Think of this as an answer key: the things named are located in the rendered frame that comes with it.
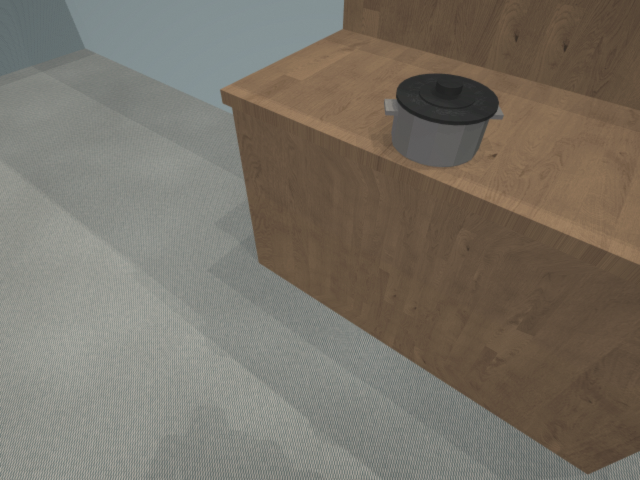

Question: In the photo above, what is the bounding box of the knob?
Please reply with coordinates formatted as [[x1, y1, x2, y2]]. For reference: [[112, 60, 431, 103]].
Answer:
[[435, 76, 464, 96]]

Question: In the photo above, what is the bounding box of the lid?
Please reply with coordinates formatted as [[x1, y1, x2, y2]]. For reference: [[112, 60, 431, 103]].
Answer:
[[396, 73, 499, 125]]

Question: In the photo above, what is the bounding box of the pot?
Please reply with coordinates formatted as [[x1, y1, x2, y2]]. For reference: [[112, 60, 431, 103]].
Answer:
[[384, 99, 504, 167]]

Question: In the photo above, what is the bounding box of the table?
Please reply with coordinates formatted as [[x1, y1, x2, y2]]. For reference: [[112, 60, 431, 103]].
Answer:
[[220, 0, 640, 474]]

